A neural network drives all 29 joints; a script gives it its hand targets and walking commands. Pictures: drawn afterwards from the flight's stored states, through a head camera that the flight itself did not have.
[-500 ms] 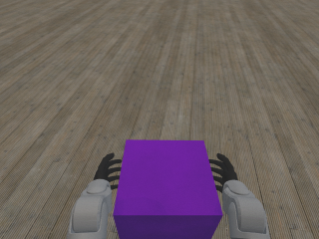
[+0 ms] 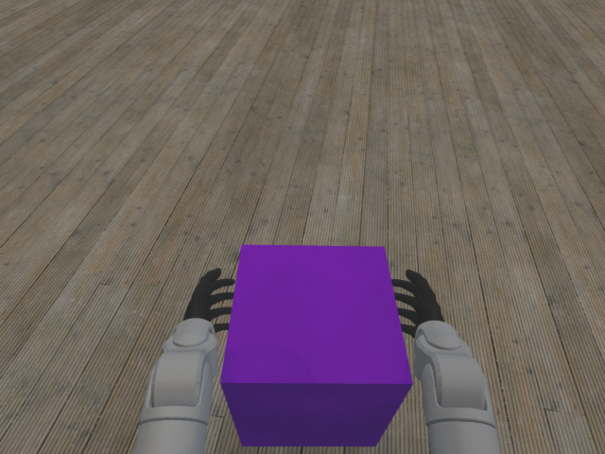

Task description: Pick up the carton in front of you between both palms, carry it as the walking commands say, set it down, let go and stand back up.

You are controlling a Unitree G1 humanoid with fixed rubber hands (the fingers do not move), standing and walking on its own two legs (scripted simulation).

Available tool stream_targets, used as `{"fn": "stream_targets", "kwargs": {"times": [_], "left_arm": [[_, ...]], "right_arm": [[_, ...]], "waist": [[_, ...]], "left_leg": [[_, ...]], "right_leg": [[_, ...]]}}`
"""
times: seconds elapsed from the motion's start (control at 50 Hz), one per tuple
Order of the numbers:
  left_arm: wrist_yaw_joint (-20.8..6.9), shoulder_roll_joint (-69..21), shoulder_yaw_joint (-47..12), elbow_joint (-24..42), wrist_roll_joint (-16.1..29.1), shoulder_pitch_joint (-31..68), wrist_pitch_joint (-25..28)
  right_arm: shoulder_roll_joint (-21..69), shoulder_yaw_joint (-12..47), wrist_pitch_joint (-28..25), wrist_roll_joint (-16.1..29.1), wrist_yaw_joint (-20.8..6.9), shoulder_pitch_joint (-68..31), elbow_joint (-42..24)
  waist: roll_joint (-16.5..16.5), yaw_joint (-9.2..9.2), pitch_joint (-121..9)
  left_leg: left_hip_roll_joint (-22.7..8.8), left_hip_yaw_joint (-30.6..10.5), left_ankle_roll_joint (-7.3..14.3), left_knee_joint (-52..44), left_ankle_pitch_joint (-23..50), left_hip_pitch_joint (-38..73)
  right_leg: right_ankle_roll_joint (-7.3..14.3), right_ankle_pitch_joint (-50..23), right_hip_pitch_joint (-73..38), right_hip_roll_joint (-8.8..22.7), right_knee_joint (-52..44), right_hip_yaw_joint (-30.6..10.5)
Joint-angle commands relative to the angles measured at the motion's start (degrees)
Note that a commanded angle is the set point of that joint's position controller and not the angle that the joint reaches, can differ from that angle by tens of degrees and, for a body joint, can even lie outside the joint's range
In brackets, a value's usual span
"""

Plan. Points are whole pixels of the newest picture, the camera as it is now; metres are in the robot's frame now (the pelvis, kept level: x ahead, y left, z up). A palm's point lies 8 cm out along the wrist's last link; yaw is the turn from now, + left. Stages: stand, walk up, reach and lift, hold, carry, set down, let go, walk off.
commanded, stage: carry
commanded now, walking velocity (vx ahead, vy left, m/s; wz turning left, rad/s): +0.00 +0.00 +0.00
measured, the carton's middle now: (311, 349) +0.29 +0.00 -0.06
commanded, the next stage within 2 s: none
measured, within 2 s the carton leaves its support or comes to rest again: neither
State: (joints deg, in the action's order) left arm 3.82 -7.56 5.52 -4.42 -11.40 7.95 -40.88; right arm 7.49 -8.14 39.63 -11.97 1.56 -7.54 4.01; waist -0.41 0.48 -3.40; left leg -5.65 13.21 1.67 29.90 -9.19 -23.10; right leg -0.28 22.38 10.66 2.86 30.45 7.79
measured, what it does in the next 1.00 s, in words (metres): stands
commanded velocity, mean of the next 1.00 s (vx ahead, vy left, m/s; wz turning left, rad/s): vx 0.00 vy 0.00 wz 0.00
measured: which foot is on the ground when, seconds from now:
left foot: down 0.00-1.00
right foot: down 0.00-1.00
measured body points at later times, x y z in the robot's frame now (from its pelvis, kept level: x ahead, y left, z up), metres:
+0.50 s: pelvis +0.01 -0.01 +0.00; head +0.00 -0.01 +0.45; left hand +0.30 +0.14 +0.03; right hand +0.30 -0.16 +0.03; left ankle +0.07 +0.11 -0.73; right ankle -0.07 -0.11 -0.73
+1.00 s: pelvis +0.00 -0.02 +0.00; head -0.01 -0.02 +0.45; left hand +0.29 +0.13 +0.03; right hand +0.29 -0.17 +0.03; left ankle +0.07 +0.11 -0.73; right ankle -0.07 -0.11 -0.73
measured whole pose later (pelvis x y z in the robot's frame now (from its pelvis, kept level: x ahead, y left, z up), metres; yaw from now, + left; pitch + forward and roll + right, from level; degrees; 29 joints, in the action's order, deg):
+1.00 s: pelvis +0.00 -0.02 +0.00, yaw +0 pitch +2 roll +1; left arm 3.3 -7.6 5.7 -6.3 -12.9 8.4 -42.8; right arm 7.6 -8.8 41.1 -13.2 0.9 -8.8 6.2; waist -0.4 0.1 -4.9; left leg -6.7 12.7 0.1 30.0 -9.2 -21.7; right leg 0.9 23.3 9.2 2.4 30.9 9.0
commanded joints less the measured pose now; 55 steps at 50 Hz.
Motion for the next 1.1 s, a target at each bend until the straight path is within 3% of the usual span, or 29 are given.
{"fn": "stream_targets", "kwargs": {"times": [0.0, 0.02, 0.04, 0.06, 0.14, 0.16, 0.18, 0.2, 0.22, 0.24, 0.26, 0.28, 0.32, 0.36, 0.46, 0.48, 0.5, 0.54, 0.6, 0.64, 0.66, 0.68, 0.74, 0.8, 0.84, 0.86, 1.0, 1.06, 1.08], "left_arm": [[-13.26, -50.56, -34.03, 6.45, 13.77, 20.31, 1.23], [-13.14, -52.23, -32.99, 6.48, 13.82, 19.38, 0.99], [-13.30, -51.27, -31.51, 4.74, 12.33, 20.38, 1.11], [-13.32, -50.99, -31.66, 3.61, 12.26, 19.30, 1.11], [-13.52, -52.50, -33.21, 5.43, 13.39, 19.69, 0.85], [-13.33, -50.77, -33.14, 9.05, 14.05, 23.07, 1.50], [-13.40, -50.65, -31.55, 3.04, 12.16, 20.66, 0.56], [-13.31, -49.69, -30.97, 5.52, 12.36, 21.07, 1.04], [-13.31, -50.71, -31.99, 4.32, 11.87, 20.69, 1.00], [-13.34, -51.06, -32.32, 3.93, 13.09, 22.57, 0.92], [-13.53, -50.98, -31.45, 2.89, 12.87, 20.36, 1.31], [-13.64, -51.54, -31.13, 3.80, 12.68, 22.15, 1.20], [-13.77, -52.43, -30.35, 2.16, 12.17, 19.94, 0.65], [-13.85, -50.32, -28.61, 1.16, 10.47, 19.23, 0.88], [-14.45, -52.96, -31.83, 2.37, 13.65, 22.92, 0.96], [-14.52, -51.96, -31.69, 3.92, 13.65, 23.61, 1.27], [-14.30, -53.52, -33.12, 3.79, 13.25, 21.80, 1.38], [-14.07, -53.12, -33.68, 7.26, 14.41, 24.58, 1.46], [-14.14, -53.07, -32.16, 3.68, 13.29, 21.38, 1.31], [-14.33, -53.21, -32.29, 4.61, 14.24, 23.88, 1.17], [-14.36, -53.77, -33.00, 3.99, 14.05, 22.08, 0.90], [-14.55, -53.32, -32.04, 2.33, 13.81, 20.64, 0.64], [-14.18, -52.75, -32.23, 3.80, 12.74, 21.36, 0.75], [-14.13, -51.13, -30.74, 3.35, 11.98, 21.57, 0.63], [-14.30, -52.88, -30.98, 3.02, 12.98, 22.50, 0.66], [-14.47, -52.37, -30.02, 3.16, 12.90, 24.35, 0.76], [-14.59, -54.88, -31.65, 2.98, 14.10, 23.58, 1.20], [-14.05, -53.97, -33.79, 5.58, 14.89, 21.79, 0.91], [-14.31, -54.12, -33.77, 4.66, 15.23, 25.56, 1.00]], "right_arm": [[47.34, 32.67, -0.30, 12.76, -13.09, -19.04, -3.62], [46.29, 32.41, -0.46, 13.60, -13.14, -19.08, -4.11], [47.30, 32.47, -0.61, 13.54, -13.18, -23.63, -5.64], [46.05, 30.27, -0.24, 12.14, -13.41, -19.50, -0.66], [46.69, 33.26, -0.49, 14.13, -13.35, -22.16, -6.50], [47.15, 31.19, -0.04, 12.27, -13.54, -19.08, -1.48], [46.12, 31.19, -0.67, 11.91, -13.25, -21.87, -3.78], [46.69, 31.45, -0.26, 12.96, -13.36, -21.57, -2.98], [48.29, 32.11, -1.20, 14.13, -13.59, -25.08, -5.59], [48.03, 30.75, -0.29, 12.75, -13.40, -21.31, -1.70], [47.46, 33.30, -0.96, 13.07, -13.00, -23.26, -6.63], [48.16, 33.47, -0.42, 13.37, -13.18, -23.56, -4.13], [47.20, 30.92, -0.58, 12.44, -13.26, -22.42, -2.89], [47.28, 29.29, -0.49, 11.44, -13.58, -21.72, -0.57], [48.57, 30.70, -0.32, 11.85, -13.69, -21.92, -1.19], [49.06, 29.07, -0.28, 12.13, -13.88, -21.14, 0.04], [48.97, 31.88, -1.16, 12.48, -13.61, -23.30, -4.85], [49.74, 30.99, -0.73, 12.80, -13.74, -21.84, -2.65], [50.37, 32.50, -1.04, 13.94, -13.86, -25.39, -4.46], [50.20, 32.55, -0.50, 13.27, -13.58, -23.40, -3.47], [50.29, 33.20, -0.60, 14.01, -13.82, -23.65, -4.60], [48.88, 33.22, -0.72, 13.81, -14.02, -24.53, -5.13], [49.28, 33.08, -0.03, 13.52, -13.85, -23.98, -3.97], [49.36, 29.65, 0.54, 11.06, -14.02, -18.44, 2.43], [49.19, 30.92, 0.11, 12.24, -13.74, -22.80, -1.74], [49.13, 29.41, -0.04, 11.55, -13.75, -23.13, -0.66], [50.25, 32.22, -0.51, 12.92, -13.94, -23.95, -1.77], [49.34, 31.18, -0.19, 14.04, -13.95, -20.95, -2.68], [50.70, 31.94, -0.71, 13.15, -13.75, -23.01, -2.59]], "waist": [[-0.90, -0.44, -16.13], [1.78, -0.35, -18.38], [1.37, -0.67, -16.16], [1.15, -0.14, -13.67], [0.66, -0.46, -14.44], [-0.10, -0.13, -14.47], [0.96, -0.37, -13.03], [-0.51, -0.55, -11.98], [1.85, -0.45, -13.78], [0.88, -0.62, -13.98], [-2.55, -0.52, -14.49], [0.17, -0.45, -12.84], [-0.95, -0.49, -11.71], [1.82, -0.54, -13.47], [-1.54, -0.16, -14.02], [2.84, -0.55, -14.98], [2.69, -0.27, -13.96], [1.07, -0.36, -13.95], [-0.38, -0.32, -13.78], [-4.44, -0.52, -13.93], [-0.52, -0.17, -15.23], [0.02, -0.09, -16.29], [-2.09, -0.27, -12.45], [1.02, -0.29, -12.86], [-1.55, -0.45, -13.43], [1.54, -0.34, -12.47], [-1.83, -0.21, -11.97], [3.16, -0.02, -16.91], [-0.64, -0.23, -15.14]], "left_leg": [[-5.71, -5.83, -0.89, -0.90, 17.14, 14.84], [-4.89, -5.57, -0.18, -0.89, 21.05, 15.19], [-5.26, -5.34, -0.83, 0.44, 18.90, 14.75], [-4.83, -4.68, -1.23, -0.82, 16.78, 12.26], [-5.27, -6.00, -0.98, -1.69, 12.80, 13.38], [-5.78, -5.99, -0.98, -1.81, 12.40, 14.06], [-5.37, -6.10, -0.89, -1.60, 10.21, 13.06], [-5.51, -6.41, -0.96, -2.82, 11.71, 12.58], [-5.17, -5.88, -0.79, -1.62, 15.19, 13.68], [-4.56, -4.55, -1.66, -1.21, 13.86, 13.56], [-5.84, -6.93, -1.50, -2.66, 11.35, 14.45], [-4.81, -5.12, -1.73, -2.02, 12.27, 13.26], [-5.57, -6.08, -1.56, -2.18, 13.32, 12.22], [-5.37, -5.65, -0.95, -1.86, 14.19, 13.63], [-5.27, -5.41, -1.50, -0.28, 16.41, 13.78], [-4.93, -5.86, -1.47, -1.54, 14.15, 15.42], [-5.80, -5.73, -1.37, -2.05, 13.39, 15.55], [-5.37, -5.12, -1.54, -1.79, 14.14, 14.73], [-5.19, -6.05, -1.58, -1.99, 12.98, 14.03], [-5.15, -5.34, -1.37, -1.70, 13.32, 14.31], [-4.83, -4.28, -1.40, -0.37, 13.74, 15.03], [-5.10, -4.94, -1.61, 0.80, 14.89, 15.38], [-4.88, -4.01, -2.28, -1.15, 13.98, 12.66], [-5.10, -3.97, -1.85, -0.70, 13.49, 12.14], [-5.47, -5.42, -1.41, -1.25, 14.11, 13.29], [-5.32, -5.37, -1.37, -1.14, 14.74, 13.51], [-5.15, -4.79, -2.07, -0.95, 12.19, 12.98], [-5.90, -4.26, -1.26, -0.05, 17.08, 15.55], [-5.88, -5.06, -1.96, -0.76, 16.43, 14.78]], "right_leg": [[1.09, -22.51, 1.48, 5.60, -3.37, -3.79], [0.38, -22.38, 0.16, 6.40, -2.28, -3.44], [0.28, -21.78, 1.69, 5.77, -3.88, -3.31], [1.23, -22.27, 1.90, 6.02, -4.67, -2.86], [0.72, -17.00, 2.19, 5.64, -4.82, -3.10], [1.47, -18.47, 2.45, 5.98, -5.58, -3.84], [1.28, -18.23, 2.52, 5.94, -6.41, -4.07], [1.21, -15.66, 3.08, 6.22, -7.18, -3.57], [1.08, -18.01, 1.22, 6.26, -5.13, -3.08], [0.53, -18.62, 1.48, 5.97, -6.40, -2.84], [0.66, -17.76, 2.09, 5.44, -6.08, -2.65], [0.44, -17.02, 2.15, 5.96, -6.18, -2.52], [0.58, -15.88, 2.19, 5.38, -6.12, -2.15], [0.27, -16.47, 2.65, 6.24, -6.35, -3.13], [0.58, -24.73, 1.59, 6.11, -4.65, -3.04], [0.97, -21.16, 1.75, 6.88, -5.16, -3.62], [1.19, -17.70, 2.48, 6.48, -5.58, -3.94], [0.59, -18.11, 1.87, 6.24, -5.91, -3.02], [0.82, -18.75, 2.21, 5.86, -5.52, -3.11], [0.58, -21.41, 2.84, 5.86, -4.76, -2.97], [0.95, -23.42, 1.72, 6.16, -4.46, -3.44], [0.68, -27.39, 0.72, 6.24, -3.86, -3.83], [0.92, -22.16, 2.92, 6.01, -5.30, -2.33], [0.94, -21.05, 1.52, 6.31, -5.73, -2.07], [1.03, -21.05, 1.46, 6.39, -4.67, -2.62], [1.38, -19.94, 2.39, 6.47, -5.73, -2.96], [0.87, -22.19, 3.75, 5.75, -5.62, -2.72], [1.00, -19.71, 0.58, 6.48, -4.31, -2.46], [1.13, -21.07, 2.25, 5.62, -3.68, -1.72]]}}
